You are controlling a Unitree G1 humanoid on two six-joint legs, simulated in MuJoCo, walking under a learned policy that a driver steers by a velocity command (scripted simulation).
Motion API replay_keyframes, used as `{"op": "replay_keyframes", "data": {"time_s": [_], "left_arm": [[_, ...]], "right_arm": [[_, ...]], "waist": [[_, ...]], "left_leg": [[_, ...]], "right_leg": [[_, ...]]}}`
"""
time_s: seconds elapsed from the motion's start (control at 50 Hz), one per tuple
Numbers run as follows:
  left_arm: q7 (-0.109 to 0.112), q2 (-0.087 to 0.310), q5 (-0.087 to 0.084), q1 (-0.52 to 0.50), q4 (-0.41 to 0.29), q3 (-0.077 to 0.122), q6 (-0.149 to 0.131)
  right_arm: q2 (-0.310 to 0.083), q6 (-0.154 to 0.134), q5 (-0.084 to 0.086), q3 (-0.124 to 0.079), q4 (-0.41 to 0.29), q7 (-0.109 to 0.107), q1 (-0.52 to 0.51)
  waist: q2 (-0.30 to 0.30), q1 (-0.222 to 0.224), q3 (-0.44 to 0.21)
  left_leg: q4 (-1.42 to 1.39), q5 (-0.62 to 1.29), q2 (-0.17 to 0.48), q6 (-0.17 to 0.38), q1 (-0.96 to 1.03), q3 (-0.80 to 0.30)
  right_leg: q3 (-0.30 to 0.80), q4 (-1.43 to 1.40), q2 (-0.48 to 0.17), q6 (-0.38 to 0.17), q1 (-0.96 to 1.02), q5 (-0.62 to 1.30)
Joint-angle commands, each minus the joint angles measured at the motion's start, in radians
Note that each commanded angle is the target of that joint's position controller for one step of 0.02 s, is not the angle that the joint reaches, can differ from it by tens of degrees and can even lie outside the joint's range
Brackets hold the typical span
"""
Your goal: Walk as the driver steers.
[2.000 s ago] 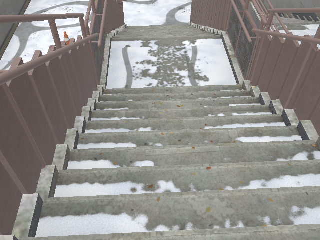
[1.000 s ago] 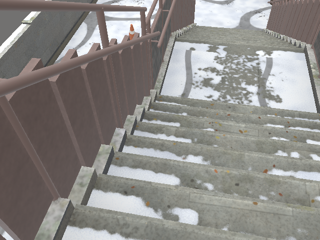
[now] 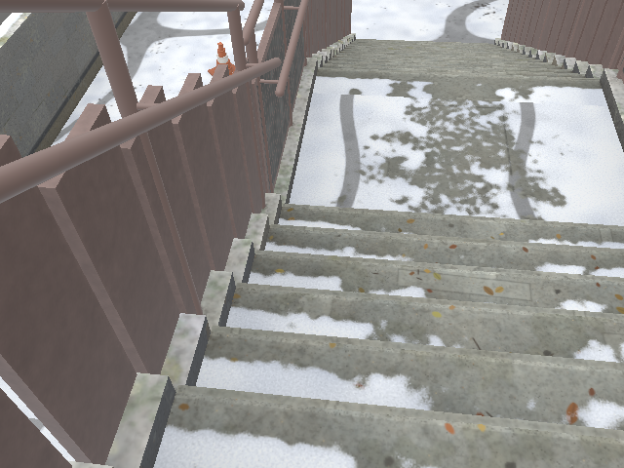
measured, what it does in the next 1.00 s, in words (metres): goes down, turning right: left foot 0.16 m lower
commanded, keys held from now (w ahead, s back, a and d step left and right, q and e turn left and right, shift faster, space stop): w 0.22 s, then w+e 0.44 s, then e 0.28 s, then no key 0.06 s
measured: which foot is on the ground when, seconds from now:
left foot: up 0.00-0.44, down 0.46-1.00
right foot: down 0.00-0.48, up 0.50-1.00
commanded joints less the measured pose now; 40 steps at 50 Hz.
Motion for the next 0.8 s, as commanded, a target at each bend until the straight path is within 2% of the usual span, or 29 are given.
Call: {"op": "replay_keyframes", "data": {"time_s": [0.02,0.04,0.06,0.08,0.12,0.14,0.18,0.24,0.28,0.34,0.38,0.4,0.42,0.46,0.48,0.5,0.52,0.54,0.56,0.58,0.6,0.62,0.64,0.68,0.72,0.74,0.76,0.78,0.8], "left_arm": [[0.014,0.121,0.034,0.264,0.024,0.013,-0.009],[0.007,0.089,0.03,0.205,0.02,-0.007,-0.033],[0.007,0.102,0.019,0.174,0.022,-0.003,-0.058],[0.011,0.13,0.001,0.18,0.015,0.001,-0.071],[0.022,0.157,-0.006,0.257,0.043,0.01,-0.065],[0.02,0.168,0.0,0.267,0.037,0.016,-0.061],[0.029,0.107,-0.016,0.327,0.066,0.002,-0.066],[0.046,0.122,0.002,0.313,0.049,0.007,-0.077],[0.044,0.12,0.015,0.328,0.047,0.005,-0.065],[0.04,0.141,0.031,0.365,0.044,0.014,-0.05],[0.042,0.132,0.043,0.399,0.046,0.02,-0.028],[0.041,0.134,0.044,0.417,0.059,0.023,-0.012],[0.05,0.11,0.048,0.422,0.069,0.015,0.001],[0.063,0.121,0.047,0.437,0.093,0.008,0.012],[0.045,0.115,0.032,0.501,0.101,0.02,0.001],[0.049,0.1,-0.03,0.582,0.095,0.021,-0.009],[0.056,0.141,-0.042,0.503,0.045,0.009,-0.014],[0.054,0.114,-0.022,0.334,-0.014,0.001,-0.013],[0.045,0.134,0.03,0.187,-0.056,0.008,0.002],[0.038,0.135,0.057,0.145,-0.068,0.018,0.013],[0.035,0.122,0.058,0.143,-0.053,0.024,0.034],[0.032,0.09,0.051,0.194,-0.028,0.022,0.057],[0.021,0.069,0.046,0.215,-0.024,0.02,0.071],[0.009,0.059,0.061,0.192,-0.027,0.022,0.087],[0.012,0.051,0.044,0.17,-0.03,0.024,0.087],[0.013,0.06,0.043,0.12,-0.043,0.029,0.087],[-0.001,0.081,0.052,0.014,-0.097,0.036,0.075],[-0.007,0.07,0.047,-0.027,-0.11,0.036,0.071],[0.001,0.054,0.057,-0.039,-0.114,0.033,0.079]], "right_arm": [[-0.095,0.027,-0.03,-0.022,-0.068,0.013,-0.03],[-0.076,0.034,-0.017,-0.023,-0.064,0.024,-0.036],[-0.054,0.037,-0.021,-0.02,-0.062,0.034,-0.049],[-0.066,0.039,-0.035,-0.026,-0.089,0.049,-0.108],[-0.029,0.051,-0.051,-0.016,-0.069,0.054,-0.11],[-0.041,0.056,-0.04,-0.018,-0.054,0.061,-0.079],[-0.091,0.037,-0.023,-0.036,-0.107,0.068,-0.245],[-0.071,0.006,-0.044,-0.026,-0.115,0.09,-0.355],[-0.049,0.007,-0.046,-0.02,-0.13,0.102,-0.401],[-0.062,-0.007,-0.017,-0.015,-0.203,0.088,-0.503],[-0.065,-0.026,-0.01,-0.009,-0.229,0.075,-0.52],[-0.062,-0.028,-0.008,-0.007,-0.227,0.068,-0.509],[-0.072,-0.029,0.007,-0.012,-0.212,0.06,-0.407],[-0.132,-0.035,-0.012,-0.048,-0.12,0.048,-0.11],[-0.171,-0.027,-0.038,-0.056,-0.089,0.057,0.008],[-0.204,-0.026,-0.053,-0.059,-0.102,0.065,0.115],[-0.202,-0.008,-0.013,-0.06,-0.12,0.084,0.139],[-0.23,0.005,-0.005,-0.073,-0.136,0.064,0.077],[-0.139,0.003,-0.009,-0.046,-0.147,0.045,0.026],[-0.111,-0.009,-0.013,-0.029,-0.142,0.035,0.023],[-0.038,-0.023,-0.017,0.0,-0.114,0.033,-0.024],[-0.043,-0.036,-0.016,-0.002,-0.114,0.027,-0.025],[-0.051,-0.057,-0.005,-0.004,-0.134,0.025,-0.078],[-0.104,-0.066,0.01,-0.011,-0.101,0.024,-0.013],[-0.132,-0.059,0.002,-0.019,-0.107,0.024,0.01],[-0.112,-0.053,0.006,-0.013,-0.106,0.023,0.028],[-0.05,-0.057,0.026,0.0,-0.093,0.015,0.037],[-0.037,-0.05,0.025,0.007,-0.088,0.005,0.065],[-0.064,-0.047,0.018,0.002,-0.09,0.001,0.081]], "waist": [[-0.029,0.067,0.057],[0.02,0.01,0.105],[-0.054,-0.016,0.102],[-0.062,-0.008,0.121],[-0.156,0.001,0.038],[-0.158,-0.01,-0.005],[-0.081,0.032,0.057],[-0.019,0.072,0.069],[-0.02,0.115,0.088],[-0.075,0.202,0.141],[-0.085,0.256,0.128],[-0.089,0.273,0.123],[-0.117,0.235,0.117],[0.013,0.106,0.028],[0.133,0.072,-0.067],[0.207,0.045,-0.286],[0.126,-0.013,-0.411],[0.189,-0.04,-0.308],[0.071,-0.026,-0.132],[0.031,-0.011,-0.027],[-0.058,0.062,0.076],[0.02,0.104,0.098],[0.039,0.164,0.112],[0.091,0.14,0.048],[0.101,0.146,-0.023],[0.082,0.135,-0.008],[0.047,0.119,0.027],[0.077,0.099,0.038],[0.119,0.087,0.045]], "left_leg": [[-0.131,0.17,0.083,-0.019,-0.401,-0.04],[-0.364,0.356,0.096,-0.024,-0.326,-0.099],[-0.55,0.456,0.103,-0.052,-0.252,-0.082],[-0.796,0.572,0.106,-0.075,-0.141,-0.039],[-0.846,0.643,0.107,-0.088,-0.096,-0.01],[-0.818,0.743,0.11,-0.079,-0.099,-0.004],[-1.006,0.902,0.136,-0.067,-0.287,-0.079],[-1.243,1.216,0.113,-0.074,-0.112,0.0],[-1.274,1.216,0.102,-0.088,-0.033,0.019],[-1.459,1.1,0.093,-0.106,-0.052,0.015],[-1.643,1.045,0.106,-0.107,-0.026,-0.008],[-1.645,0.999,0.105,-0.103,0.067,0.007],[-1.69,0.963,0.109,-0.097,0.146,0.001],[-1.721,1.088,0.11,-0.083,0.493,0.072],[-1.528,1.246,0.205,-0.069,0.806,-0.029],[-1.186,1.566,0.431,0.031,1.162,-0.157],[-1.24,1.131,0.521,0.103,1.216,-0.286],[-1.484,0.472,0.575,0.2,1.006,-0.442],[-1.573,0.322,0.512,0.158,0.785,-0.393],[-1.564,0.497,0.513,0.155,0.571,-0.361],[-1.505,0.628,0.406,0.062,0.372,-0.221],[-1.489,0.747,0.371,0.018,0.247,-0.15],[-1.541,0.673,0.291,-0.012,0.099,-0.031],[-1.51,0.912,0.35,0.052,0.162,-0.062],[-1.414,1.054,0.378,0.054,0.277,-0.047],[-1.394,1.057,0.379,0.036,0.3,-0.034],[-1.364,0.797,0.327,0.006,0.327,-0.012],[-1.338,0.724,0.326,-0.01,0.354,-0.007],[-1.304,0.731,0.343,0.0,0.393,-0.032]], "right_leg": [[0.458,-0.216,-0.4,-0.201,0.147,0.176],[0.353,-0.217,-0.321,-0.135,0.001,0.222],[0.31,-0.243,-0.274,-0.11,-0.077,0.222],[0.248,-0.303,-0.228,-0.1,-0.156,0.247],[0.275,-0.259,-0.244,-0.14,-0.044,0.44],[0.273,-0.229,-0.243,-0.137,0.007,0.444],[0.306,-0.187,-0.217,-0.129,0.16,0.194],[0.281,-0.102,-0.154,-0.101,0.021,-0.095],[0.311,-0.033,-0.147,-0.117,-0.035,-0.144],[0.344,0.083,-0.128,-0.134,0.057,-0.018],[0.363,0.181,-0.122,-0.133,0.196,0.094],[0.361,0.234,-0.121,-0.132,0.164,0.16],[0.357,0.338,-0.103,-0.129,0.159,0.223],[0.28,0.705,-0.039,-0.117,0.024,0.138],[0.239,0.975,0.034,-0.089,-0.255,-0.305],[0.186,1.388,0.061,-0.05,-0.52,-0.742],[0.166,1.437,-0.02,-0.035,-0.686,-0.631],[0.125,1.43,-0.04,-0.005,-0.796,-0.426],[0.111,1.359,-0.073,0.001,-0.792,-0.292],[0.135,1.279,-0.085,0.011,-0.702,-0.244],[0.211,1.038,-0.116,0.025,-0.623,-0.048],[0.196,0.977,-0.116,0.034,-0.536,-0.018],[0.172,0.725,-0.111,0.057,-0.411,0.142],[0.131,0.714,-0.085,0.07,-0.389,0.135],[0.135,0.727,-0.091,0.039,-0.442,0.251],[0.147,0.722,-0.089,0.025,-0.482,0.269],[0.213,0.606,-0.105,0.01,-0.557,0.451],[0.205,0.569,-0.092,0.005,-0.597,0.51],[0.197,0.607,-0.081,0.012,-0.66,0.486]]}}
